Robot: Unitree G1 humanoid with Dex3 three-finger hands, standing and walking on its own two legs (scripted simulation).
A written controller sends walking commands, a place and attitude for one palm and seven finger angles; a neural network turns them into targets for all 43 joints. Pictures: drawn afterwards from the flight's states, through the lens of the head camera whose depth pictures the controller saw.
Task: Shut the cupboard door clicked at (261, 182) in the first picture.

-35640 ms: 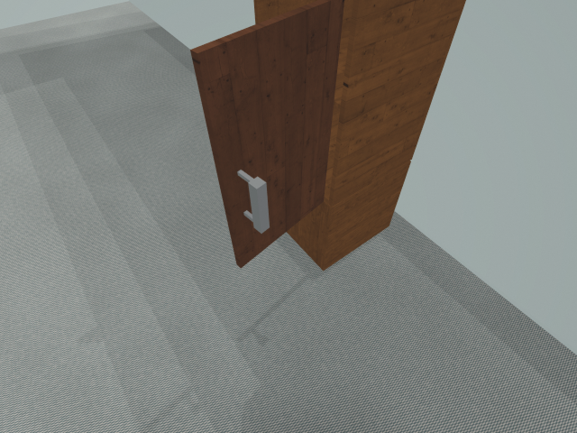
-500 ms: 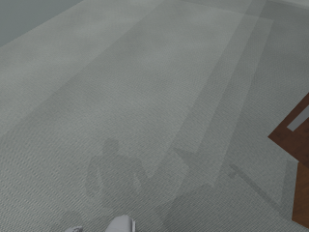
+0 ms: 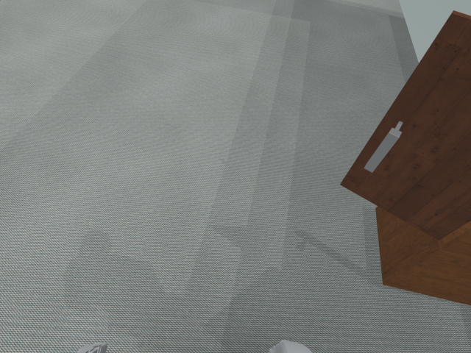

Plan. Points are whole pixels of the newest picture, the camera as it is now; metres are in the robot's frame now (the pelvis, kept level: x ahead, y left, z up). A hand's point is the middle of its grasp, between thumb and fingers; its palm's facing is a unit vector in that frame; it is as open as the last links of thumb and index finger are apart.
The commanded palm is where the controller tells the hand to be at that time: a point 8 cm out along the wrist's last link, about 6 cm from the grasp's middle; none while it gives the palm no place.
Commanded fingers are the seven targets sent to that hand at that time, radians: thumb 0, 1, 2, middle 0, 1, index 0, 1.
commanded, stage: turn to face it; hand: left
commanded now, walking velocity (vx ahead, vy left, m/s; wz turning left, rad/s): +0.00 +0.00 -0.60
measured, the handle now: (384, 146) +0.66 -0.37 -0.09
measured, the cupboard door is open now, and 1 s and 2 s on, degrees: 66 66 66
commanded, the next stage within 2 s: take the last steps up to it in 0.82 s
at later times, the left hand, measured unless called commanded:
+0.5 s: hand (155, 344) +0.15 +0.16 -0.18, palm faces -0.25 -0.95 -0.20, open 7.3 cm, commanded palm none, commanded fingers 0.00 0.90 0.90 -0.20 -0.30 -0.20 -0.30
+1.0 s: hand (188, 316) +0.20 +0.10 -0.16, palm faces -0.47 -0.85 -0.25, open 7.3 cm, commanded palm none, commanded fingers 0.00 0.90 0.90 -0.20 -0.30 -0.20 -0.30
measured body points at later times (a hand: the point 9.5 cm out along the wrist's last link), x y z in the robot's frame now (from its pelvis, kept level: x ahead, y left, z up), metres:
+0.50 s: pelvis +0.02 -0.01 -0.01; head +0.06 +0.00 +0.44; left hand +0.16 +0.21 -0.16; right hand +0.04 -0.30 -0.13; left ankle +0.07 +0.10 -0.74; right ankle -0.01 -0.15 -0.74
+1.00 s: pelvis +0.02 -0.02 -0.01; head +0.04 -0.06 +0.44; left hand +0.22 +0.15 -0.14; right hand -0.10 -0.25 -0.17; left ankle +0.06 +0.09 -0.72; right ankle -0.06 -0.11 -0.74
